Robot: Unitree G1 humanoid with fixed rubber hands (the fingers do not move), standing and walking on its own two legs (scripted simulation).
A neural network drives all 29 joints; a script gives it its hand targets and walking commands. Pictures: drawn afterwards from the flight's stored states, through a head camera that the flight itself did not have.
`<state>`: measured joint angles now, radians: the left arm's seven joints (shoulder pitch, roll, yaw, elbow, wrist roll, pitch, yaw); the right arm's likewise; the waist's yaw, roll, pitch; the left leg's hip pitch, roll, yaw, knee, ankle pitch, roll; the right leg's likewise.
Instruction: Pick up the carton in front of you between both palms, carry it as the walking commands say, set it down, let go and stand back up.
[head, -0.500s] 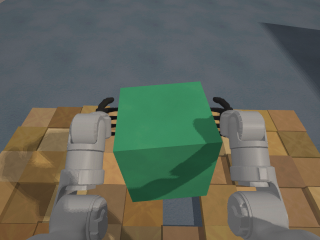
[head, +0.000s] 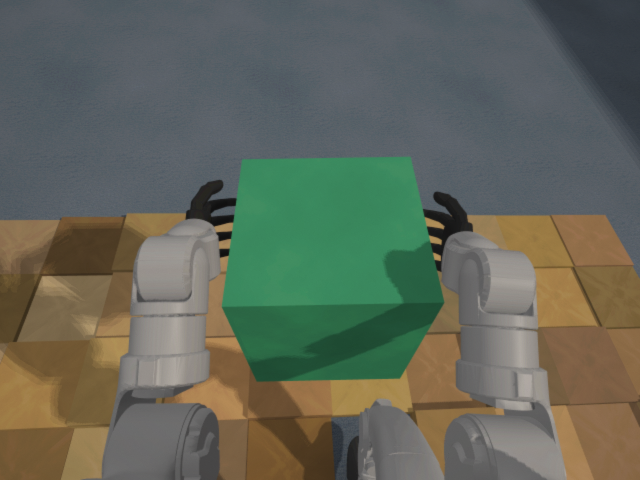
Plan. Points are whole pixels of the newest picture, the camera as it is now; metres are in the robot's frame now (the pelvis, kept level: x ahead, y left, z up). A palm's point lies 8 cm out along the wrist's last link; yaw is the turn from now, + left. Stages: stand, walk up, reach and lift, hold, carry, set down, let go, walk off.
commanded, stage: carry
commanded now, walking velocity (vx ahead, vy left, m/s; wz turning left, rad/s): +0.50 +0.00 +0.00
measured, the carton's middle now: (327, 278) +0.35 -0.01 +0.00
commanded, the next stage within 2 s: none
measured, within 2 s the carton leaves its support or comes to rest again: neither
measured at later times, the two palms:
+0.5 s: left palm (183, 5) +0.68 +0.20 +0.18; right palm (392, 6) +0.71 -0.10 +0.18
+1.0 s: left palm out of the picture +1.03 +0.13 +0.20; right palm out of the picture +1.02 -0.17 +0.19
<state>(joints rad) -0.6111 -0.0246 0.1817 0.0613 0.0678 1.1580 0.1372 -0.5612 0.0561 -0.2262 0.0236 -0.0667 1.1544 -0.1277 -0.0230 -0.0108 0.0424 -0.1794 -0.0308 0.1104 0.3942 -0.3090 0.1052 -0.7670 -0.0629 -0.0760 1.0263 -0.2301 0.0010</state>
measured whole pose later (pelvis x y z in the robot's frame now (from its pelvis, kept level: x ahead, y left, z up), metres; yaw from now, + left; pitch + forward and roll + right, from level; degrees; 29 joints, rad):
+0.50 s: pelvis +0.32 +0.00 +0.03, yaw +3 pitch +3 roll -1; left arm -0.75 0.01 0.20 -0.01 -0.01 1.23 0.17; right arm -0.70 0.04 -0.26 -0.09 -0.09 1.25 -0.12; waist 0.09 -0.02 0.03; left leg -0.57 0.03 0.06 0.64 -0.22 0.03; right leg -0.25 0.02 -0.13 0.53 -0.35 -0.02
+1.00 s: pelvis +0.64 -0.01 +0.02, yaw +0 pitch +4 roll +0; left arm -0.89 0.01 0.30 0.14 0.11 1.33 0.12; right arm -0.88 -0.02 -0.26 0.15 -0.05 1.33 -0.15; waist -0.01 0.03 -0.01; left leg -0.21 0.04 0.07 0.85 -0.33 0.01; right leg -0.49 0.02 -0.11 0.55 -0.17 0.07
